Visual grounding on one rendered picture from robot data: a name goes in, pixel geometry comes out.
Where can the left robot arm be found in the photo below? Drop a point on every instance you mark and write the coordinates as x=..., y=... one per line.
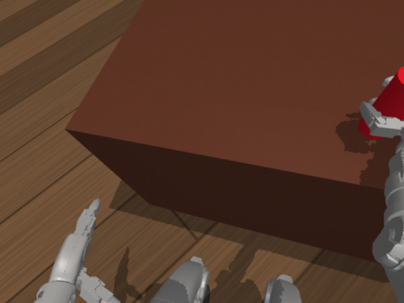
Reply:
x=57, y=292

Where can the right robot hand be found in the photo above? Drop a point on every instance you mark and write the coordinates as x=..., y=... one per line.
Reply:
x=379, y=125

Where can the right robot arm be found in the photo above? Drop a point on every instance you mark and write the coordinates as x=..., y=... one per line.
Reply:
x=388, y=248

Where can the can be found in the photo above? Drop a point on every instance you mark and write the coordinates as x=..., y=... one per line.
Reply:
x=390, y=103

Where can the left robot hand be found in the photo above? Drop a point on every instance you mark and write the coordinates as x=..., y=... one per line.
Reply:
x=69, y=264

